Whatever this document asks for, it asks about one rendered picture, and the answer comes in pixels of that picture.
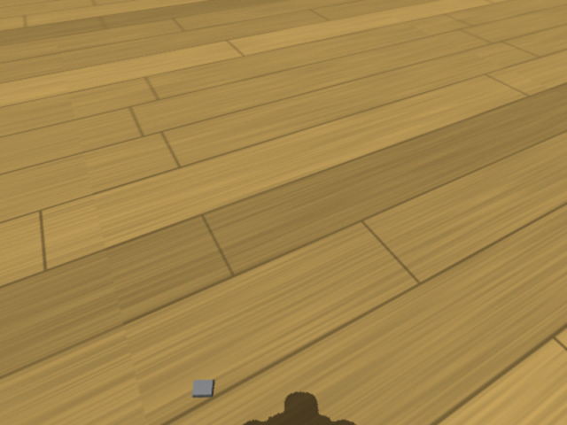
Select small box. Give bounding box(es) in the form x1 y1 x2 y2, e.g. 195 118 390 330
192 380 214 398

